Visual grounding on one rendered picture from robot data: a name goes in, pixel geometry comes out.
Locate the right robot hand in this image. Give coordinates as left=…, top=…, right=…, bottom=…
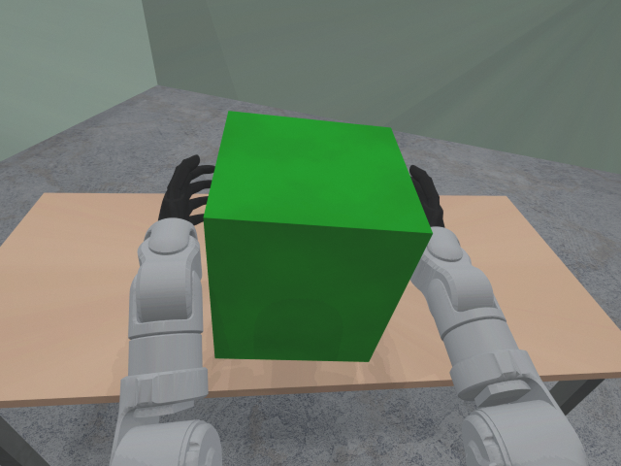
left=409, top=165, right=445, bottom=228

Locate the left robot hand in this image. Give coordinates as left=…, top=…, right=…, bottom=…
left=158, top=154, right=215, bottom=225

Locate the robot right upper arm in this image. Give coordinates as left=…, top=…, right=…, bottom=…
left=462, top=400, right=587, bottom=466

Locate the table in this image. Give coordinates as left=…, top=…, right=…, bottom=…
left=0, top=193, right=621, bottom=466

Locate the robot left upper arm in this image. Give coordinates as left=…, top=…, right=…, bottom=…
left=112, top=419, right=223, bottom=466

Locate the left robot forearm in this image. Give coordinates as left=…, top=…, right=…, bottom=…
left=109, top=217, right=209, bottom=466

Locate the carton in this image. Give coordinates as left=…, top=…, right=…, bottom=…
left=203, top=111, right=433, bottom=362

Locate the right robot forearm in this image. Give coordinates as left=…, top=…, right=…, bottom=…
left=410, top=226, right=589, bottom=466

